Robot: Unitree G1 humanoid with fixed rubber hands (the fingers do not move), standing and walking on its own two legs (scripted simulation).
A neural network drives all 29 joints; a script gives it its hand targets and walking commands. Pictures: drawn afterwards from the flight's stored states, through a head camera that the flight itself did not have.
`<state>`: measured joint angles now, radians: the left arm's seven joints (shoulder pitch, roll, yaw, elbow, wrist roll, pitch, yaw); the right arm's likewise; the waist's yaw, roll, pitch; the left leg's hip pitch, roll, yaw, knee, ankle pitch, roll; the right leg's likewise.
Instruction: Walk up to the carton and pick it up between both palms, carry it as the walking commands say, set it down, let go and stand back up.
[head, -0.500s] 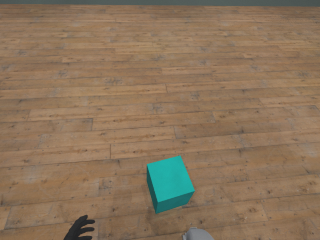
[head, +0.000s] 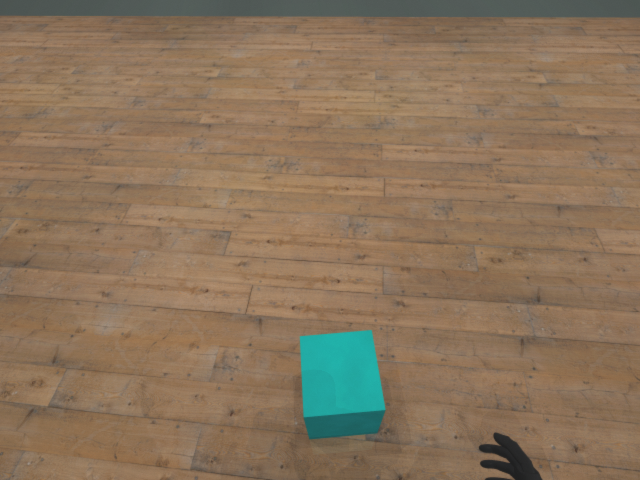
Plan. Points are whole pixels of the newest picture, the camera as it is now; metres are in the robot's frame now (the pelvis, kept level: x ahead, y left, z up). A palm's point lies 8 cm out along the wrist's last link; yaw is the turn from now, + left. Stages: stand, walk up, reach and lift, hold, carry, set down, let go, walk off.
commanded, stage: walk up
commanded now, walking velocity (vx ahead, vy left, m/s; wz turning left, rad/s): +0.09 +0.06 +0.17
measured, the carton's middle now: (339, 386) +0.44 +0.00 -0.65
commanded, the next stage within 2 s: none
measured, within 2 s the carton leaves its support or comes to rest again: neither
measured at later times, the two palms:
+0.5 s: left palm out of the picture +0.02 +0.27 -0.14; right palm out of the picture +0.06 -0.21 -0.13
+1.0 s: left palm out of the picture +0.06 +0.19 -0.14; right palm out of the picture +0.05 -0.29 -0.15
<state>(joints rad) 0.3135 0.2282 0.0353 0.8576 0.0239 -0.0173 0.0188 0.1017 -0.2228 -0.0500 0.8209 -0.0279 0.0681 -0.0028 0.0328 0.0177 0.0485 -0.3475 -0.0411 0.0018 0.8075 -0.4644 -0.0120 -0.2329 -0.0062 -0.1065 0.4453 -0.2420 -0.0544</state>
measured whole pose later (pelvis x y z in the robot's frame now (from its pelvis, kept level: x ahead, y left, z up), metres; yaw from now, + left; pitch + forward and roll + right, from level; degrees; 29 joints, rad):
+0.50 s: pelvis +0.00 +0.03 +0.00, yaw +1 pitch -1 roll +0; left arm 0.28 0.19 0.02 0.98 0.03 0.01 0.01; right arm 0.22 -0.19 -0.02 0.98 -0.02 0.00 -0.03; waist 0.01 -0.01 0.02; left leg -0.12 0.00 0.06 0.39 -0.27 0.02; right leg -0.19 -0.03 -0.07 0.44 -0.24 0.00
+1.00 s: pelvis +0.03 -0.04 +0.00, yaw +3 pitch -1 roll -1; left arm 0.22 0.16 0.02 1.01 0.01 0.01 0.02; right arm 0.25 -0.22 -0.03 1.05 -0.02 0.02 -0.03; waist -0.01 0.04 0.05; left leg -0.19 0.04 0.04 0.47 -0.26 -0.01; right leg -0.22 -0.03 -0.08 0.45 -0.22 0.00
